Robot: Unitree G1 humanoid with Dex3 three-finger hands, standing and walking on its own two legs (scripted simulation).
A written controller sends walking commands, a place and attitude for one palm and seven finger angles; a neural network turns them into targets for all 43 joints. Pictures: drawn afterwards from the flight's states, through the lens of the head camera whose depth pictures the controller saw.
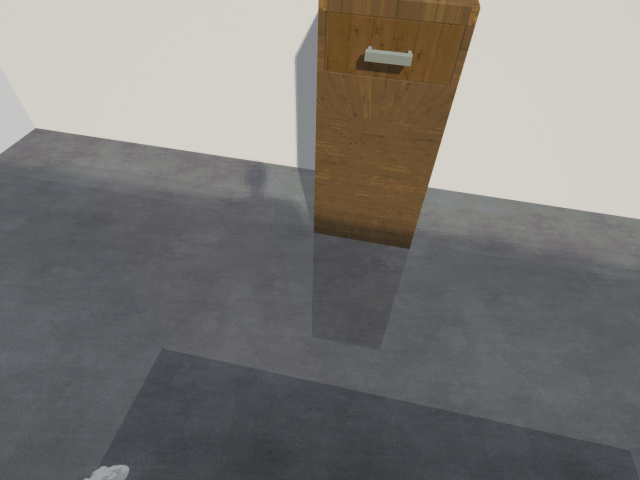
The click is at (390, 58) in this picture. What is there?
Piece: drawer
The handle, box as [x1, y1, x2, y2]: [364, 46, 412, 65]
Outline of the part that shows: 365,51 364,60 402,65 410,65 412,54 411,51 408,50 407,53 375,50 372,49 371,46 369,46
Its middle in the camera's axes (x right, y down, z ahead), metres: +0.19 -0.52 +1.09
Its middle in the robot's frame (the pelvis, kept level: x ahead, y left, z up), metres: +1.18 -0.13 +0.04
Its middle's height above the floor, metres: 0.81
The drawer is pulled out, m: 0.00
